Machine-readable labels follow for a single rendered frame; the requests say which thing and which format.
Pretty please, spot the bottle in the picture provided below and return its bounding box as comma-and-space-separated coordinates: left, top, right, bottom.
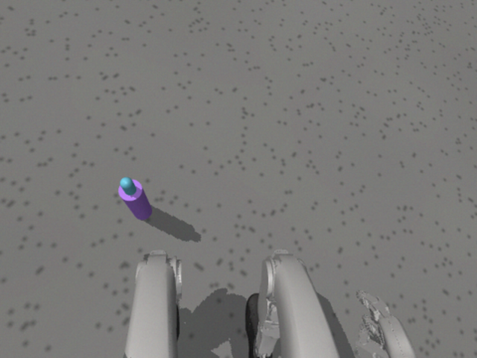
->
119, 177, 152, 220

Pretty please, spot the right robot hand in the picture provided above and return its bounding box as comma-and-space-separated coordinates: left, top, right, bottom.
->
356, 290, 417, 358

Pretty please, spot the right robot foot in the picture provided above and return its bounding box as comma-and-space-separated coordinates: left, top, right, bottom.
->
245, 293, 272, 358

